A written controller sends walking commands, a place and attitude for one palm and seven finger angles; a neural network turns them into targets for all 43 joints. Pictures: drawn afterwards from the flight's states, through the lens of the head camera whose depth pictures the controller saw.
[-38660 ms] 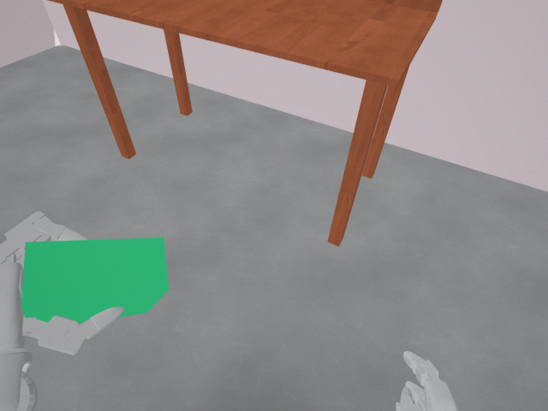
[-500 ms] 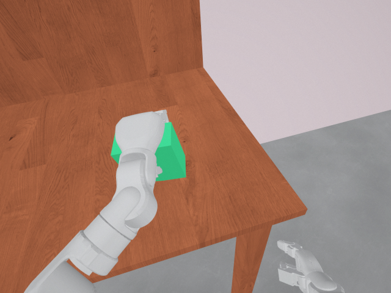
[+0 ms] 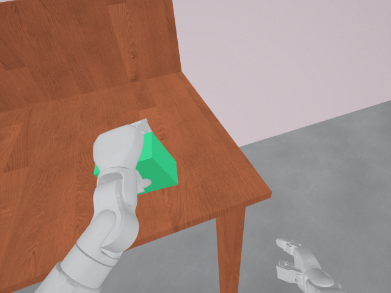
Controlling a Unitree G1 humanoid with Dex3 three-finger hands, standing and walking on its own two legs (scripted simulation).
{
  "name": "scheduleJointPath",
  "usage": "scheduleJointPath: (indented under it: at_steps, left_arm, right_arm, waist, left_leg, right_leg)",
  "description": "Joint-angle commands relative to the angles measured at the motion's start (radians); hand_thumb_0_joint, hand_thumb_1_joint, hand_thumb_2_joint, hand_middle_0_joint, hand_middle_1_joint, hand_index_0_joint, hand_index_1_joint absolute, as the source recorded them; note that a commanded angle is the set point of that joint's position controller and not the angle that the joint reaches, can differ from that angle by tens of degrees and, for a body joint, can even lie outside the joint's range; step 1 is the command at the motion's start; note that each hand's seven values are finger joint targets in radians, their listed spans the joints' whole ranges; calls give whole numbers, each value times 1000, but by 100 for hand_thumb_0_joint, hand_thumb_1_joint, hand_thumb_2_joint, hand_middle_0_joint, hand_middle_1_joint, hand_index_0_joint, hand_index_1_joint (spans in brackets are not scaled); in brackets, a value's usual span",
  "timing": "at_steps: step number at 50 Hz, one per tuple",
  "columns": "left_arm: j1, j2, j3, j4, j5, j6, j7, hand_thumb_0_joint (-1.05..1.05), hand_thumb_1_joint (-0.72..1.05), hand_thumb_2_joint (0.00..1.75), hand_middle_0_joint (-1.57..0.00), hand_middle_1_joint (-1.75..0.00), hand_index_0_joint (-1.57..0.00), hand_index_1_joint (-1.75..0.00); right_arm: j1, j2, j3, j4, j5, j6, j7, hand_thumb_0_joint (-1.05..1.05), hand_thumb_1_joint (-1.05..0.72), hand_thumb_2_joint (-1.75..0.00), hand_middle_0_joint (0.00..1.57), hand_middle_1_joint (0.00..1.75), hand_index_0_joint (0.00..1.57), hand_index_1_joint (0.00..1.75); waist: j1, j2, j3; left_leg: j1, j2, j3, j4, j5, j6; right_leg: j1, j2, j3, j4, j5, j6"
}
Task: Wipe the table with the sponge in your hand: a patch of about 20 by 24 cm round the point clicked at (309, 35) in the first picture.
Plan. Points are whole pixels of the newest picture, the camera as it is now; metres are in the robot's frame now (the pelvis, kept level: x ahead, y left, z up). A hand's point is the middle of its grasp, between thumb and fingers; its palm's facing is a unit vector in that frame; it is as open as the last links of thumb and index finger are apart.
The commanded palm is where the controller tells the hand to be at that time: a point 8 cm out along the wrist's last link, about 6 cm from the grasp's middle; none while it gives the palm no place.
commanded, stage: wipe back along the third lane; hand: left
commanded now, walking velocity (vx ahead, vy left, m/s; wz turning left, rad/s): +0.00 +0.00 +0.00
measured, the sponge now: (144, 171) +0.32 +0.16 +0.12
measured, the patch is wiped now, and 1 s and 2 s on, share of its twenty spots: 0.95 0.95 0.95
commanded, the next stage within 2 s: slide back across to the middle lane in 0.06 s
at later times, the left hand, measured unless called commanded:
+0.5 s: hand (130, 163) +0.29 +0.17 +0.17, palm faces +0.26 -0.22 -0.94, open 9.8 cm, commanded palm +0.24 +0.21 +0.21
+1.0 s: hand (86, 175) +0.27 +0.25 +0.16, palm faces +0.09 -0.07 -0.99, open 9.8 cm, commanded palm +0.23 +0.26 +0.21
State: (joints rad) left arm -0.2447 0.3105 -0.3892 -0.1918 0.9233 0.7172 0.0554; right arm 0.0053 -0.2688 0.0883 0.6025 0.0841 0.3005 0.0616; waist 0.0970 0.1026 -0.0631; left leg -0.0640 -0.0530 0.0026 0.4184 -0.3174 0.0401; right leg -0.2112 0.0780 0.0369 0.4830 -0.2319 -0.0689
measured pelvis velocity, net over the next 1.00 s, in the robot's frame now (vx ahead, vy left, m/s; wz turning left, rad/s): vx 0.00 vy -0.03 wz -0.04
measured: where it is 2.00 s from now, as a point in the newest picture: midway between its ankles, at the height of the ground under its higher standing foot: outside the picture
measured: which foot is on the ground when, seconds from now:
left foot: down 0.00-1.00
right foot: down 0.00-1.00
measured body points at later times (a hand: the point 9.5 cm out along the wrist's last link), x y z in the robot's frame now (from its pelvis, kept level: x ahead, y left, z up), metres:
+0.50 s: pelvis -0.01 -0.04 +0.00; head -0.04 -0.10 +0.44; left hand +0.28 +0.18 +0.22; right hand +0.22 -0.26 -0.09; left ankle -0.05 +0.10 -0.74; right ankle +0.02 -0.08 -0.74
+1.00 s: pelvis +0.00 -0.03 +0.00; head +0.00 -0.10 +0.44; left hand +0.26 +0.25 +0.21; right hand +0.25 -0.25 -0.10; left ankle -0.05 +0.11 -0.73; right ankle +0.02 -0.08 -0.74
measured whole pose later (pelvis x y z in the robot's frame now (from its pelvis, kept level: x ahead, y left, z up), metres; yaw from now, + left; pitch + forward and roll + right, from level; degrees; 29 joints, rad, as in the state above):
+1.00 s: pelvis +0.00 -0.03 +0.00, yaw -2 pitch -1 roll +2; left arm 0.00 0.58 -0.03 -0.24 0.81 0.54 -0.12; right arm 0.00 -0.30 0.06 0.65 0.05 0.13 -0.07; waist 0.13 0.12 -0.02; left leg -0.10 -0.05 -0.07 0.46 -0.32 0.03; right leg -0.24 0.12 0.06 0.50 -0.23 -0.11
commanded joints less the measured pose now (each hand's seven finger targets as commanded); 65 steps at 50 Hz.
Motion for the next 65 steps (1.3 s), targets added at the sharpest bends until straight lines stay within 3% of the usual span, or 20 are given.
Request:
scheduleJointPath:
  at_steps: [1,5,7,8,12,14,17,21,22,24,27,29,37,45,48,52,54,58,62,65]
  left_arm:
    - [-118,51,57,-78,-58,0,-25,0,10,130,-120,-160,-120,-160]
    - [-40,36,50,-108,-71,-5,-27,0,10,130,-120,-160,-120,-160]
    - [-22,105,120,-131,-66,-11,-20,0,10,130,-120,-160,-120,-160]
    - [-36,70,83,-130,-65,-11,-22,0,10,130,-120,-160,-120,-160]
    - [-47,226,241,-120,-78,-24,-9,0,10,130,-120,-160,-120,-160]
    - [-56,195,218,-87,-84,-26,-12,0,10,130,-120,-160,-120,-160]
    - [-32,306,325,-111,-81,-33,-8,0,10,130,-120,-160,-120,-160]
    - [1,311,341,-124,-98,-43,-20,0,10,130,-120,-160,-120,-160]
    - [2,387,401,-125,-85,-44,-13,0,10,130,-120,-160,-120,-160]
    - [10,344,371,-119,-97,-44,-23,0,10,130,-120,-160,-120,-160]
    - [22,456,465,-130,-91,-49,-31,0,10,130,-120,-160,-120,-160]
    - [14,415,431,-115,-96,-54,-47,0,10,130,-120,-160,-120,-160]
    - [31,542,526,-161,-85,-105,-113,0,10,130,-120,-160,-120,-160]
    - [123,526,529,-146,-96,-173,-157,0,10,130,-120,-160,-120,-160]
    - [37,501,501,-158,-75,-181,-146,0,10,130,-120,-160,-120,-160]
    - [-26,509,480,-109,-39,-159,-134,0,10,130,-120,-160,-120,-160]
    - [-81,439,406,-27,-35,-146,-140,0,10,130,-120,-160,-120,-160]
    - [-194,418,360,22,-9,-130,-160,0,10,130,-120,-160,-120,-160]
    - [-215,437,362,75,2,-138,-177,0,10,130,-120,-160,-120,-160]
    - [-275,386,309,135,-4,-164,-189,0,10,130,-120,-160,-120,-160]
  right_arm:
    - [-247,-83,-34,-175,-2,-51,-18,0,-90,-90,20,30,20,30]
    - [-250,-81,-37,-185,-1,-58,-17,0,-90,-90,20,30,20,30]
    - [-253,-82,-37,-190,-2,-65,-22,0,-90,-90,20,30,20,30]
    - [-258,-79,-35,-195,-5,-68,-23,0,-90,-90,20,30,20,30]
    - [-257,-87,-35,-179,-12,-75,-51,0,-90,-90,20,30,20,30]
    - [-247,-84,-33,-174,-14,-83,-60,0,-90,-90,20,30,20,30]
    - [-247,-91,-34,-170,-20,-90,-71,0,-90,-90,20,30,20,30]
    - [-250,-90,-33,-168,-26,-98,-83,0,-90,-90,20,30,20,30]
    - [-244,-98,-33,-164,-28,-101,-86,0,-90,-90,20,30,20,30]
    - [-251,-91,-33,-168,-29,-108,-93,0,-90,-90,20,30,20,30]
    - [-255,-102,-37,-158,-34,-116,-105,0,-90,-90,20,30,20,30]
    - [-256,-97,-37,-158,-34,-127,-109,0,-90,-90,20,30,20,30]
    - [-269,-106,-50,-147,-40,-183,-129,0,-90,-90,20,30,20,30]
    - [-235,-105,-52,-134,-44,-215,-143,0,-90,-90,20,30,20,30]
    - [-209,-102,-50,-137,-45,-225,-144,0,-90,-90,20,30,20,30]
    - [-226,-108,-54,-124,-39,-224,-146,0,-90,-90,20,30,20,30]
    - [-201,-106,-49,-109,-37,-217,-148,0,-90,-90,20,30,20,30]
    - [-194,-106,-41,-110,-39,-224,-147,0,-90,-90,20,30,20,30]
    - [-200,-107,-39,-113,-33,-225,-146,0,-90,-90,20,30,20,30]
    - [-174,-110,-36,-105,-35,-224,-148,0,-90,-90,20,30,20,30]
  waist:
    - [-4,-162,-84]
    - [0,-154,-86]
    - [6,-174,-104]
    - [-2,-179,-97]
    - [10,-179,-83]
    - [-1,-191,-82]
    - [21,-156,-104]
    - [20,-155,-115]
    - [27,-147,-120]
    - [15,-163,-95]
    - [32,-127,-103]
    - [23,-137,-94]
    - [43,-106,-153]
    - [44,-151,-135]
    - [33,-141,-180]
    - [22,-118,-142]
    - [6,-130,-120]
    - [2,-158,-183]
    - [10,-127,-145]
    - [-4,-127,-106]
  left_leg:
    - [-189,29,-10,-71,249,2]
    - [-192,24,-4,-66,239,7]
    - [-189,21,-6,-57,220,11]
    - [-197,17,3,-52,221,11]
    - [-192,10,-3,-35,168,10]
    - [-203,7,-1,-29,170,10]
    - [-190,1,-10,-19,166,9]
    - [-207,-3,-17,-13,160,3]
    - [-198,-3,-30,-7,156,4]
    - [-214,-6,-30,-3,141,3]
    - [-203,-12,-43,6,125,4]
    - [-215,-13,-43,5,139,7]
    - [-205,-26,-56,33,153,13]
    - [-201,-25,-52,27,205,14]
    - [-191,-26,-37,26,251,19]
    - [-174,-20,-40,-1,263,14]
    - [-186,-16,-32,-18,277,13]
    - [-179,-17,-24,-19,304,17]
    - [-170,-5,-44,-60,251,11]
    - [-171,-4,-37,-80,227,10]
  right_leg:
    - [245,-38,82,-61,172,-6]
    - [259,-43,101,-73,158,1]
    - [263,-42,144,-82,127,2]
    - [265,-53,135,-85,133,8]
    - [247,-62,211,-125,47,14]
    - [254,-74,207,-131,58,23]
    - [259,-76,246,-133,42,18]
    - [286,-95,247,-128,99,34]
    - [271,-86,275,-130,64,22]
    - [261,-94,268,-144,38,33]
    - [244,-89,302,-150,-14,24]
    - [246,-92,272,-143,8,29]
    - [272,-100,285,-102,110,35]
    - [278,-102,215,-62,269,47]
    - [285,-96,179,-40,324,41]
    - [232,-65,189,-55,278,20]
    - [238,-71,133,-60,281,23]
    - [281,-77,99,-46,320,26]
    - [229,-60,97,-77,189,13]
    - [211,-65,42,-99,135,17]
